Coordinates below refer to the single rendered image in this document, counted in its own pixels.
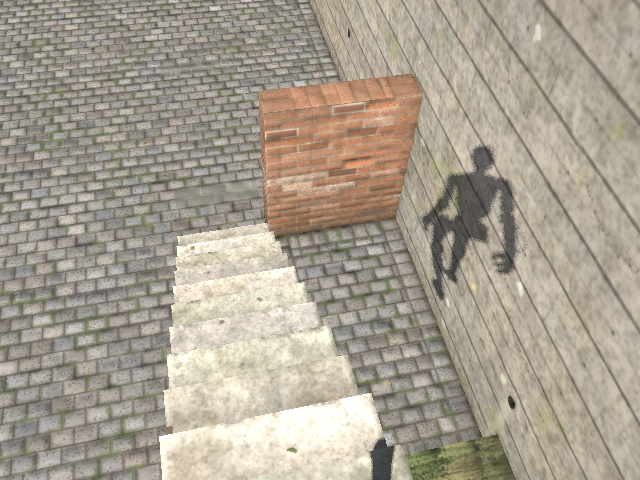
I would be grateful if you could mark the stairs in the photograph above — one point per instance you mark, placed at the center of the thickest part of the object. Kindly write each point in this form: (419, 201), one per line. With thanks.
(257, 390)

